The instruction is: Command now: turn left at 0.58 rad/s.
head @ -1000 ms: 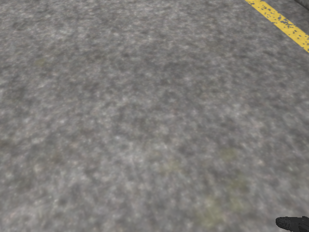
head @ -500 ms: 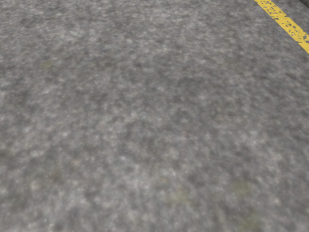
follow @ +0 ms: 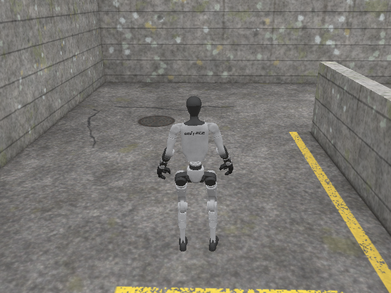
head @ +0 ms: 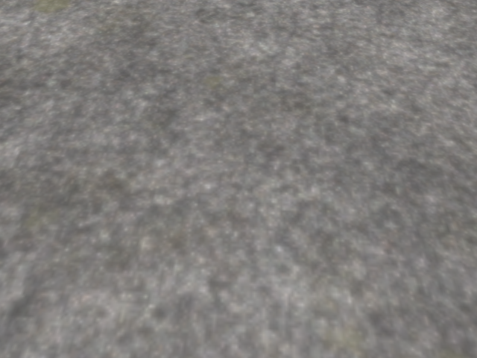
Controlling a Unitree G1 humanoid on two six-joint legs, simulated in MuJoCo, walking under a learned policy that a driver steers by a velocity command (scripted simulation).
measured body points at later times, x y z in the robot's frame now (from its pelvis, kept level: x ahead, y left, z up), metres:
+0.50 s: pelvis +0.02 -0.01 +0.00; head +0.03 -0.02 +0.45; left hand +0.08 +0.30 -0.08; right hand +0.24 -0.24 -0.09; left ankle -0.01 +0.11 -0.71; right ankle +0.04 -0.12 -0.73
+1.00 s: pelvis +0.16 +0.11 +0.01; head +0.18 +0.13 +0.46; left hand +0.12 +0.39 -0.12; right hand +0.39 -0.10 -0.08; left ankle +0.15 +0.20 -0.73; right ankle +0.12 -0.07 -0.64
